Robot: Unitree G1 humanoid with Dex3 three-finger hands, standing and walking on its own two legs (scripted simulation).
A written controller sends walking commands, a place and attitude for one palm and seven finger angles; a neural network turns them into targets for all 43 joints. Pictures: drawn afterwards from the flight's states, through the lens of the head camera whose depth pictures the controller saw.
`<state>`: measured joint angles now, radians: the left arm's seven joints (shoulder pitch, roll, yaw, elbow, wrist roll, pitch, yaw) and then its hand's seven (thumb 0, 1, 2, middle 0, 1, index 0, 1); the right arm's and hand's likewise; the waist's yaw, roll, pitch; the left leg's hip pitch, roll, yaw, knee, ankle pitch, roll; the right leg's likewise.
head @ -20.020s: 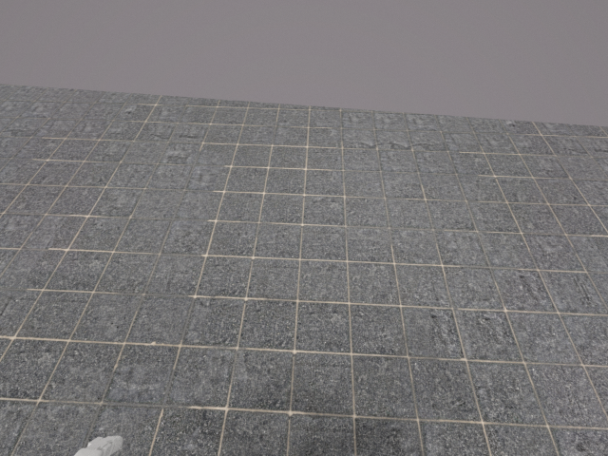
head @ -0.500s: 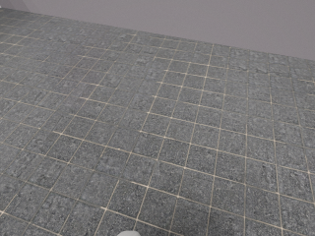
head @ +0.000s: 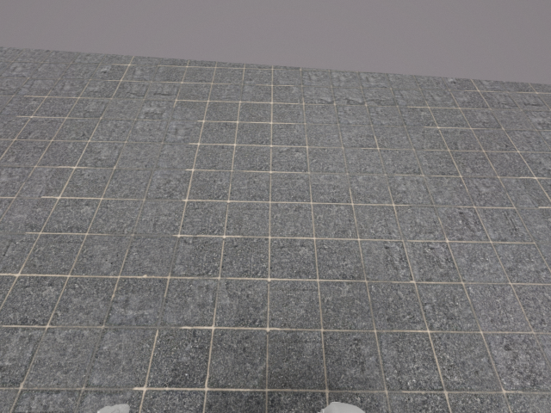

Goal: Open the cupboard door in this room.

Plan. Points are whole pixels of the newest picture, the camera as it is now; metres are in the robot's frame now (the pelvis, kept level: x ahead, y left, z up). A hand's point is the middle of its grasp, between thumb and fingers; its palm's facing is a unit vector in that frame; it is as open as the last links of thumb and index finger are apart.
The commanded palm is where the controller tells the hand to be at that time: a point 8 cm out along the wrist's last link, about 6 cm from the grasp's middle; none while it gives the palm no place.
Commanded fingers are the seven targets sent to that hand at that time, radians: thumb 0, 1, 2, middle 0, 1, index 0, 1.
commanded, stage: turn or walk to find it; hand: left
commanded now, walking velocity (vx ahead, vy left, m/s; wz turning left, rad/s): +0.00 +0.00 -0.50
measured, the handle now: out of the picture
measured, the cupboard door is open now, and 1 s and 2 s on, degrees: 0 0 0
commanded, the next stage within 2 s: none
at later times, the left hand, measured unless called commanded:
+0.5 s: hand out of the picture +0.10 +0.15 -0.17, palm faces -0.19 -0.96 -0.21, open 7.4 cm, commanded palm none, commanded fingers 0.00 0.90 0.90 -0.20 -0.30 -0.20 -0.30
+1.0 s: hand (219, 397) +0.17 +0.10 -0.16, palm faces -0.49 -0.84 -0.24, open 7.4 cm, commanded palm none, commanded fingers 0.00 0.90 0.90 -0.20 -0.30 -0.20 -0.30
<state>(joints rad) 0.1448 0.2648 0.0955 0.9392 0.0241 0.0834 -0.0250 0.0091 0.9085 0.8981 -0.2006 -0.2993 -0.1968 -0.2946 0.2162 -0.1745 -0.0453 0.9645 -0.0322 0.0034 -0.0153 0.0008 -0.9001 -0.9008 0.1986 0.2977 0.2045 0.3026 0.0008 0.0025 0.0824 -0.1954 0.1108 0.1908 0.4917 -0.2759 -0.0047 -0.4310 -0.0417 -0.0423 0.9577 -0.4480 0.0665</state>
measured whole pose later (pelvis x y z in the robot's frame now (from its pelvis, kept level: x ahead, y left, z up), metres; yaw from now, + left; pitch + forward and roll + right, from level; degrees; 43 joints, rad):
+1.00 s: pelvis -0.03 -0.02 -0.01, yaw -30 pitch +0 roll +0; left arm 0.11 0.23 0.07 0.93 0.02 0.06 -0.03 0.01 0.91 0.90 -0.20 -0.30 -0.20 -0.29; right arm 0.25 -0.20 -0.06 0.97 -0.03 0.01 -0.01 0.00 -0.90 -0.90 0.20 0.30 0.21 0.30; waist -0.03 0.02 0.10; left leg -0.23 0.16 0.26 0.60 -0.34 -0.03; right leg -0.31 -0.04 -0.09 0.67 -0.36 0.04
